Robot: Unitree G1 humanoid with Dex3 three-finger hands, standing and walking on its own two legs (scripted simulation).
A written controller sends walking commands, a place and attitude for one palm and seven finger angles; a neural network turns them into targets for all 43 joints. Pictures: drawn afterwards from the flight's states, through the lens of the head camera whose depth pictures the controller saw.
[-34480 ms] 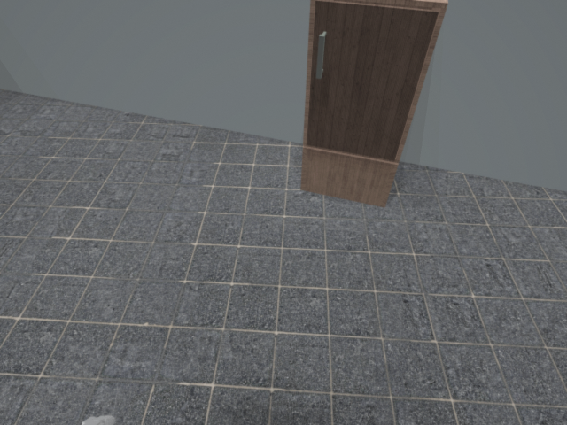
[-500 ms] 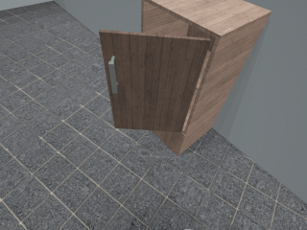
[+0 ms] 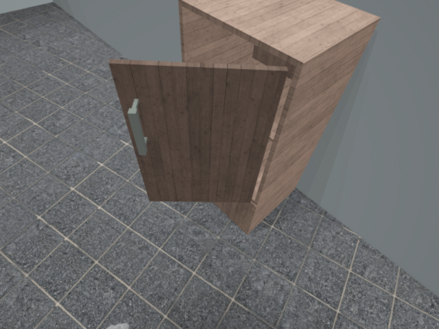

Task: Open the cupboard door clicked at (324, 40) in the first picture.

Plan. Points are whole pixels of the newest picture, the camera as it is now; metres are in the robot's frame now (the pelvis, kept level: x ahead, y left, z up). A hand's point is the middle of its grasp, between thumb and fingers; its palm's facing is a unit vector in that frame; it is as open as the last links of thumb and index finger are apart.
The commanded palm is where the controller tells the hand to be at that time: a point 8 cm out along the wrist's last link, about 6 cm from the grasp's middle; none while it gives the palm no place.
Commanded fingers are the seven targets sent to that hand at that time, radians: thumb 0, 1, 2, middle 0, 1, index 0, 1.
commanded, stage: come to a stop and stand still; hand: left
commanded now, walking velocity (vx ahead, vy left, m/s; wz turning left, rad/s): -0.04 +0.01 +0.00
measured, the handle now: (139, 128) +0.58 +0.23 -0.03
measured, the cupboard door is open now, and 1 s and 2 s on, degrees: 47 47 47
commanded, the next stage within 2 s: look again from close up in 0.80 s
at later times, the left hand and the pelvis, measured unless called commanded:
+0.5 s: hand out of the picture -0.03 +0.18 -0.17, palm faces +0.05 -0.97 -0.23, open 7.4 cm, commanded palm none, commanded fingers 0.00 0.90 0.90 -0.20 -0.30 -0.20 -0.30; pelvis -0.04 -0.01 +0.00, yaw +0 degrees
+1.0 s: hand out of the picture -0.06 +0.17 -0.17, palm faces +0.03 -0.98 -0.18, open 7.4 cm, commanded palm none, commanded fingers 0.00 0.90 0.90 -0.20 -0.30 -0.20 -0.30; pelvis -0.06 +0.00 +0.01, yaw +0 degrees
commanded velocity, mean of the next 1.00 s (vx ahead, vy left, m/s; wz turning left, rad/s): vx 0.00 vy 0.00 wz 0.00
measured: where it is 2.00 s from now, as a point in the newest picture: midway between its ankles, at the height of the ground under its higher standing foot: outside the picture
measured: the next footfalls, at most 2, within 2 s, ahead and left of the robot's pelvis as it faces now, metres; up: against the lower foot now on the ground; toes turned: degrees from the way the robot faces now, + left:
none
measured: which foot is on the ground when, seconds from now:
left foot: down 0.00-1.00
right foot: down 0.00-1.00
